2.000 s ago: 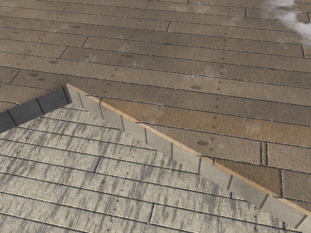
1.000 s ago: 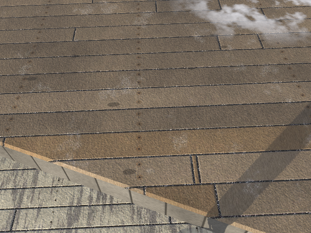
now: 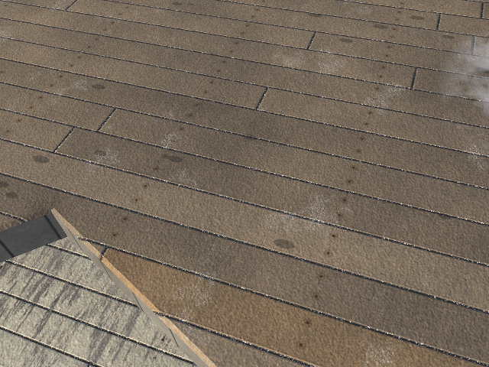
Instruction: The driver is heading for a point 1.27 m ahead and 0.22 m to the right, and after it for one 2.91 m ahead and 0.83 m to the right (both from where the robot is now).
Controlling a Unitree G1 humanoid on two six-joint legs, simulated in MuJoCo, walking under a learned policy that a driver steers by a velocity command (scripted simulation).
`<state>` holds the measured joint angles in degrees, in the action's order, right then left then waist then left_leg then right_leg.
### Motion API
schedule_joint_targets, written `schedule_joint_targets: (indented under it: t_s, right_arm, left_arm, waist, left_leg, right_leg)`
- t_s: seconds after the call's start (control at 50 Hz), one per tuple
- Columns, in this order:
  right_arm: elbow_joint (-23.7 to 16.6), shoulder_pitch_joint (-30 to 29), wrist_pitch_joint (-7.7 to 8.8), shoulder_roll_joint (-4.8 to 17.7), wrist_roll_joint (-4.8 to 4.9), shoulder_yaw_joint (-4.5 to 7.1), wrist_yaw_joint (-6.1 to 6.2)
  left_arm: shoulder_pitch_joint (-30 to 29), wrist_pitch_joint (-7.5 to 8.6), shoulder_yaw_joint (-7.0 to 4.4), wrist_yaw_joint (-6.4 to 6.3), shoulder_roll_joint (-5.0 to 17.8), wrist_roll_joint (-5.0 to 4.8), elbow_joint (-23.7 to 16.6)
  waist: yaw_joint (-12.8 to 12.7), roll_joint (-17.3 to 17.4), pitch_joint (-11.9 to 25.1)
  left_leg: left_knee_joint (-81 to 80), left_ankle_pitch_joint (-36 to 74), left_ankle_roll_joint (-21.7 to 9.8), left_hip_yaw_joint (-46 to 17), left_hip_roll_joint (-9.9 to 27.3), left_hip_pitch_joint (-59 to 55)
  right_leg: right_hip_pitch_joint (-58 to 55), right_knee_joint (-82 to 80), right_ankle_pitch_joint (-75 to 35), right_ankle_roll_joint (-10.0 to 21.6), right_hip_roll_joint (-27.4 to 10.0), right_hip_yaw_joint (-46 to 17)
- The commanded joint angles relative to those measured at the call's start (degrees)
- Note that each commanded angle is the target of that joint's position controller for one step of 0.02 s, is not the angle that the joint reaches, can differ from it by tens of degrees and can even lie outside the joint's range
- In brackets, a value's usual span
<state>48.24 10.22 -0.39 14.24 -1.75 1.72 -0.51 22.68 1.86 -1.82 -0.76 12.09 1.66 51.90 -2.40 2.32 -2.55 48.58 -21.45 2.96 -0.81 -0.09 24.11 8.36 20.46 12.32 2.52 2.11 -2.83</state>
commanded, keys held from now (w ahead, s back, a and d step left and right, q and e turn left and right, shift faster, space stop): e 0.30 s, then w+e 0.30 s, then w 0.04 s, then w+q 0.36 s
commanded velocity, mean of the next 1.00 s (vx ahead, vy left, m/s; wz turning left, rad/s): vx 0.28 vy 0.00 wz -0.28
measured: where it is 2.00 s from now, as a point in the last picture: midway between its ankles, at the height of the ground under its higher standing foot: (424, 293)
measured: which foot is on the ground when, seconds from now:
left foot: up 0.00-0.10, down 0.12-0.92, up 0.94-1.00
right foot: down 0.00-0.12, up 0.14-0.90, down 0.92-1.00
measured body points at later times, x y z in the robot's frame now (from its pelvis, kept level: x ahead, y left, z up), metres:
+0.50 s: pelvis +0.03 +0.03 -0.01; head +0.04 +0.04 +0.44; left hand +0.23 +0.24 -0.12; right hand +0.02 -0.25 -0.12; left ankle +0.05 +0.10 -0.75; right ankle -0.06 -0.06 -0.60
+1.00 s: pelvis +0.12 -0.19 +0.02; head +0.14 -0.21 +0.47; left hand +0.38 -0.08 -0.06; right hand +0.03 -0.43 -0.12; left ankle +0.05 +0.06 -0.59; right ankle +0.16 -0.31 -0.60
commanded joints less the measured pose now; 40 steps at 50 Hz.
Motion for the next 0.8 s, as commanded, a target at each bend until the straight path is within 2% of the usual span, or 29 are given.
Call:
schedule_joint_targets:
  t_s: [0.02, 0.06, 0.1, 0.12, 0.14, 0.16, 0.18, 0.2, 0.22, 0.24, 0.26, 0.3, 0.32, 0.36, 0.4, 0.42, 0.46, 0.5, 0.52, 0.56, 0.62, 0.66, 0.72, 0.74, 0.76, 0.78, 0.8]
  right_arm:
    - [-3.94, -0.45, 0.77, 2.08, 1.39, -0.11, 2.03]
    - [-4.28, 0.93, 0.86, 2.64, 1.77, -0.11, 2.89]
    - [-3.34, 5.75, 1.48, 2.44, 1.71, -0.02, 3.39]
    - [-3.32, 7.41, 2.25, 4.74, 0.88, 0.62, 3.77]
    - [-4.45, 8.04, 2.61, 9.04, -0.21, 1.21, 3.94]
    - [-5.07, 7.7, 1.19, 11.43, 0.81, 2.04, 3.59]
    - [-6.6, 4.86, 0.39, 8.01, 0.8, 1.33, 3.5]
    - [-7.39, 0.97, 0.25, 4.9, 0.85, 0.43, 3.67]
    - [-8.15, -2.29, 0.11, 3.74, 0.35, -0.12, 3.85]
    - [-8.12, -2.25, 0.42, 3.76, -0.08, -0.12, 4.33]
    - [-7.86, -0.84, 0.79, 4.12, -0.28, 0.04, 4.65]
    - [-7.22, 2.46, 1.56, 4.26, -0.13, 0.25, 4.76]
    - [-6.79, 3.78, 2.0, 4.29, 0.02, 0.32, 4.44]
    - [-6.33, 5.61, 2.61, 4.65, -0.03, 0.71, 4.08]
    - [-6.11, 6.53, 3.15, 5.24, -0.09, 1.05, 3.89]
    - [-5.79, 8.09, 3.45, 5.67, -0.58, 1.36, 3.87]
    - [-5.25, 10.03, 4.21, 6.51, -0.54, 1.83, 3.59]
    - [-4.66, 11.58, 4.98, 7.11, -0.6, 2.24, 3.16]
    - [-3.96, 13.36, 5.31, 7.36, -0.97, 2.58, 2.98]
    - [-2.82, 15.66, 5.93, 6.54, -1.22, 2.56, 2.75]
    - [-0.58, 18.42, 6.82, 5.58, -1.7, 2.33, 2.31]
    - [1.95, 21.45, 7.27, 4.6, -2.0, 1.87, 1.69]
    - [4.14, 22.75, 7.84, 5.38, -1.57, 1.64, 1.15]
    - [5.48, 22.58, 7.64, 4.43, -1.14, 1.27, 1.39]
    - [5.84, 22.0, 7.09, 4.93, -1.32, 1.43, 1.56]
    - [6.21, 20.96, 6.88, 4.91, -1.16, 1.36, 1.9]
    - [5.47, 18.96, 6.48, 4.64, -0.32, 1.25, 2.42]
  left_arm:
    - [0.44, -0.08, -2.71, -0.26, 10.39, 0.24, -2.79]
    - [-1.22, -0.93, -2.94, -0.48, 10.08, -0.06, -3.61]
    - [-4.82, -2.03, -3.23, -0.9, 9.98, -1.06, -4.98]
    - [-5.0, -2.16, -3.03, -0.78, 8.65, -1.67, -5.75]
    - [-2.1, -2.25, -1.84, -0.67, 2.79, -1.84, -6.95]
    - [2.49, -3.49, -2.78, -1.63, 5.38, -1.98, -6.79]
    - [2.6, -4.35, -3.63, -1.85, 8.04, -0.48, -5.69]
    - [0.07, -4.98, -3.81, -1.6, 7.12, 0.51, -5.41]
    - [-1.37, -5.41, -3.91, -1.04, 6.78, 0.69, -5.94]
    - [-2.14, -5.83, -4.02, -0.58, 6.55, 0.7, -6.3]
    - [-2.16, -6.04, -4.01, -0.35, 6.37, 0.54, -6.45]
    - [-3.29, -6.21, -4.2, -0.32, 6.17, 0.24, -7.72]
    - [-4.97, -6.19, -4.24, 0.05, 6.72, 0.14, -8.6]
    - [-8.06, -6.49, -4.0, 1.0, 6.32, 0.71, -10.21]
    - [-11.04, -6.55, -3.9, 2.04, 6.44, 1.17, -12.09]
    - [-11.89, -6.7, -3.67, 2.0, 5.31, 1.38, -12.77]
    - [-14.97, -6.43, -3.5, 1.93, 4.87, 1.49, -15.03]
    - [-17.47, -6.05, -3.48, 1.78, 4.53, 1.36, -17.08]
    - [-18.23, -6.07, -3.36, 1.09, 3.64, 1.22, -17.72]
    - [-21.28, -5.83, -3.2, 0.05, 2.95, 0.78, -20.3]
    - [-25.03, -5.29, -2.28, -0.65, 0.84, 0.39, -23.43]
    - [-28.6, -5.02, -1.07, -0.96, -2.26, 0.16, -25.31]
    - [-34.26, -4.29, 0.05, -1.79, -2.86, -0.49, -28.78]
    - [-36.71, -3.85, 0.83, -1.65, -3.98, -0.46, -30.73]
    - [-38.55, -3.6, 1.89, -1.17, -5.2, -0.85, -32.94]
    - [-39.88, -3.54, 2.23, -0.6, -4.66, -0.89, -34.14]
    - [-35.69, -3.61, 2.94, 1.1, -4.81, -0.56, -33.84]
  waist:
    - [0.81, -12.36, 3.79]
    - [1.49, -12.71, 4.23]
    - [4.78, -10.17, 4.03]
    - [5.13, -6.04, 5.11]
    - [3.5, 9.7, 7.74]
    - [3.24, 13.56, 11.57]
    - [2.03, 5.65, 7.91]
    - [1.26, 2.59, 1.73]
    - [0.08, 1.72, -1.14]
    - [0.26, 3.51, -1.69]
    - [0.77, 4.12, -0.49]
    - [1.51, 3.13, 3.19]
    - [1.88, 2.14, 3.83]
    - [3.32, 4.78, 3.43]
    - [3.85, 4.74, 2.2]
    - [4.45, 4.68, 2.92]
    - [4.89, 2.06, 2.07]
    - [5.16, 1.26, 1.27]
    - [5.65, 2.08, 1.51]
    - [5.87, 0.99, 0.25]
    - [5.74, -0.42, -1.21]
    - [6.51, 0.76, -1.95]
    - [6.35, 0.86, -4.66]
    - [5.21, 0.28, -5.27]
    - [4.25, 1.17, -4.4]
    - [3.71, 2.46, -4.77]
    - [0.8, 1.42, -1.82]
  left_leg:
    - [-5.74, 0.29, -0.78, 3.69, -3.0, -1.61]
    - [-10.93, 2.82, -1.8, 2.8, -3.05, -5.06]
    - [-25.06, 13.73, -2.5, 2.71, -2.38, -14.18]
    - [-29.27, 18.01, -2.92, -1.22, 2.11, -21.59]
    - [-31.35, 33.31, -5.58, -15.5, 17.81, -29.11]
    - [-30.86, 37.69, -13.63, -21.7, 25.99, -23.49]
    - [-32.59, 25.36, -16.6, -20.79, 23.6, -18.44]
    - [-33.79, 16.8, -16.57, -15.9, 19.91, -12.31]
    - [-34.27, 15.29, -15.2, -10.55, 16.5, -8.84]
    - [-33.84, 19.96, -15.05, -6.81, 14.56, -8.02]
    - [-32.77, 25.95, -15.52, -4.3, 13.6, -9.13]
    - [-30.48, 33.22, -16.56, -2.52, 14.64, -13.87]
    - [-31.45, 25.13, -15.87, -2.52, 14.6, -16.25]
    - [-34.69, 7.49, -15.48, -4.68, 15.33, -19.47]
    - [-37.77, -1.34, -15.78, -6.44, 17.04, -20.4]
    - [-37.96, -2.89, -16.79, -7.07, 18.6, -21.31]
    - [-39.75, -7.01, -17.77, -8.02, 21.01, -22.58]
    - [-41.29, -10.5, -17.66, -7.95, 22.62, -23.93]
    - [-41.6, -12.05, -17.99, -8.26, 23.86, -25.34]
    - [-43.17, -15.62, -17.41, -7.88, 26.04, -27.66]
    - [-44.12, -16.31, -14.89, -4.01, 26.31, -27.63]
    - [-44.45, -16.21, -14.89, -3.5, 27.11, -28.23]
    - [-45.12, -15.16, -14.3, -2.09, 27.71, -28.95]
    - [-44.87, -13.06, -12.94, -0.59, 25.97, -26.16]
    - [-46.56, -14.0, -12.24, 2.33, 23.47, -23.36]
    - [-48.67, -14.02, -12.22, 3.49, 21.53, -20.11]
    - [-51.05, -5.66, -11.95, 7.11, 18.05, -13.31]
  right_leg:
    - [-2.7, 1.57, -40.41, 9.47, -11.83, -10.89]
    - [-1.03, 3.51, -38.74, 8.53, -12.0, -13.4]
    - [3.73, 7.52, -28.6, 5.34, -10.05, -14.92]
    - [9.47, 12.93, -16.17, 2.79, -7.43, -14.19]
    - [18.47, 28.34, 11.72, -0.12, -0.73, -5.6]
    - [18.96, 43.84, 26.92, -1.76, 4.44, 3.42]
    - [20.82, 53.8, 24.7, -2.25, 1.08, 2.22]
    - [22.39, 59.5, 20.78, -2.62, -0.34, 1.71]
    - [22.71, 60.28, 17.4, -3.13, -1.22, 1.49]
    - [22.95, 62.35, 14.78, -3.65, -0.97, 2.44]
    - [23.29, 65.54, 12.87, -4.18, -0.08, 3.49]
    - [25.11, 68.92, 11.64, -4.93, 0.65, 3.31]
    - [27.11, 64.5, 9.5, -5.13, -0.39, 1.72]
    - [30.76, 61.06, 7.61, -5.01, -0.88, 1.95]
    - [32.62, 56.9, 7.12, -4.95, -1.83, 2.07]
    - [33.16, 60.21, 8.72, -4.57, -1.42, 3.88]
    - [37.49, 62.33, 10.38, -3.84, -3.13, 3.19]
    - [42.05, 65.95, 11.24, -2.9, -4.34, 2.42]
    - [45.27, 72.91, 13.55, -2.13, -4.26, 3.11]
    - [54.06, 82.42, 16.19, -0.86, -5.19, 1.03]
    - [61.57, 88.3, 16.5, 0.52, -5.27, -1.42]
    - [68.99, 98.12, 18.26, 1.95, -3.56, -2.57]
    - [79.74, 103.45, 21.4, 2.77, -3.27, -4.2]
    - [80.16, 102.24, 21.13, 3.09, -4.06, -4.94]
    - [77.29, 95.67, 19.73, 2.57, -5.36, -1.15]
    - [73.92, 90.23, 17.92, 2.12, -7.35, 1.95]
    - [58.53, 76.6, 10.97, 3.07, -11.35, 4.05]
